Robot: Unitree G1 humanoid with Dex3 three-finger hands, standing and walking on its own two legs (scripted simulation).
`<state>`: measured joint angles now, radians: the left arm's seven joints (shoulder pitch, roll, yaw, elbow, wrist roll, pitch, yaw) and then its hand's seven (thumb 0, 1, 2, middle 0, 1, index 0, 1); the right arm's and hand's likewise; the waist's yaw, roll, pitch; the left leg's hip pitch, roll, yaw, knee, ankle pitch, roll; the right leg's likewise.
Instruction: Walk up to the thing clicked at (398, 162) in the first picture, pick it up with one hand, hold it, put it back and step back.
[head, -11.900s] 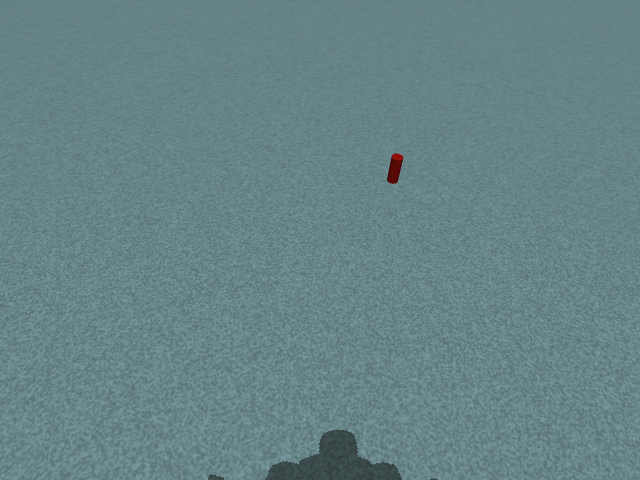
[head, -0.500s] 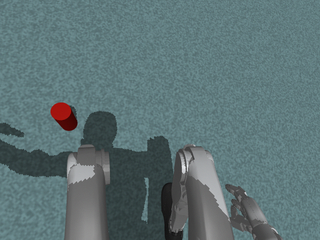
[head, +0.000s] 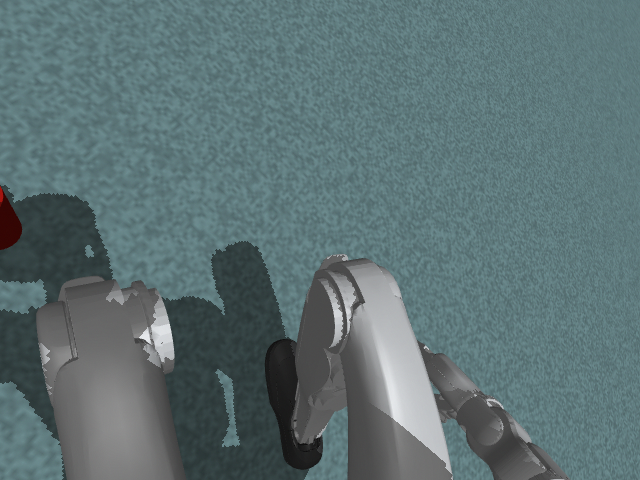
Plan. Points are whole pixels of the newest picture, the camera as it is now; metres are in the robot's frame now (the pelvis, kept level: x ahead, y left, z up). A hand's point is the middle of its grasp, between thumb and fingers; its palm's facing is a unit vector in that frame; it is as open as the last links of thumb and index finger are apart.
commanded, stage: close in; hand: left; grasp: from the side
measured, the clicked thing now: out of the picture +0.42 +0.29 -0.22
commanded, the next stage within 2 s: rest palm in 0.52 s
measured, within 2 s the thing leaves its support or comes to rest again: leaves its support in 1.66 s
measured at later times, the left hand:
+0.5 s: hand out of the picture +0.38 +0.30 -0.18, palm faces +0.25 -0.97 +0.05, open 17.5 cm
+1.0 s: hand out of the picture +0.40 +0.28 -0.20, palm faces +0.31 -0.95 +0.02, open 13.0 cm
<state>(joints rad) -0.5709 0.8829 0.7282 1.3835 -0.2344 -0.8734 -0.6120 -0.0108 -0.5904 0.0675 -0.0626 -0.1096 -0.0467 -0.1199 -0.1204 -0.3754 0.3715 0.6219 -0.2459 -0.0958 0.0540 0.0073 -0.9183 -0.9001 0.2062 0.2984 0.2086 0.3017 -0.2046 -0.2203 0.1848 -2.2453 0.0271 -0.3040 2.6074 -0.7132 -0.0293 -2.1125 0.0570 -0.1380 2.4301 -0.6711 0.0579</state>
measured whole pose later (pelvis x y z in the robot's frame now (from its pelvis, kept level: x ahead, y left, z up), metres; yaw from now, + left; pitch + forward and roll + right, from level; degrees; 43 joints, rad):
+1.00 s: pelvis -0.01 +0.02 -0.02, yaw -4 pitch +10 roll -19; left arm -0.58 0.82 0.50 1.45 -0.09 -1.17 -0.03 0.00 -0.02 0.39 -0.32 -0.30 -0.30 -0.31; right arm -0.20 -0.36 0.53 0.55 -0.39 0.01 0.15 0.00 -0.88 -0.89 0.21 0.30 0.21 0.30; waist -0.23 -0.30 0.31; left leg -2.21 0.02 -0.42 2.70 -0.72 0.00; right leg -2.03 0.10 -0.22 2.42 -0.64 0.07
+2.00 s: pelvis -0.01 +0.01 +0.00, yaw -3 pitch +15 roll -18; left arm -0.57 0.75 0.48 1.18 -0.10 -0.98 -0.05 0.01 -0.04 1.02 -0.86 -1.01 -0.84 -1.03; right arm -0.12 -0.34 0.42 0.57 -0.31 0.06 0.15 0.00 -0.89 -0.89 0.21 0.30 0.21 0.30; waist -0.20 -0.23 0.22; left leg -2.23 0.03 -0.37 2.64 -0.72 0.00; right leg -2.06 0.07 -0.20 2.40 -0.64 0.06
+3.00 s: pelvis +0.01 -0.02 +0.06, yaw +6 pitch +31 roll -7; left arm -0.55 0.44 0.46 0.80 -0.16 -0.59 -0.23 0.01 -0.10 1.10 -0.86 -1.06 -0.85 -1.07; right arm 0.05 -0.29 0.06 0.65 -0.08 0.06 0.06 0.01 -0.89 -0.89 0.20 0.30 0.21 0.30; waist -0.10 -0.02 -0.08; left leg -2.21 0.04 -0.16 2.36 -0.70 -0.04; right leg -2.13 0.00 -0.05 2.29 -0.70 0.04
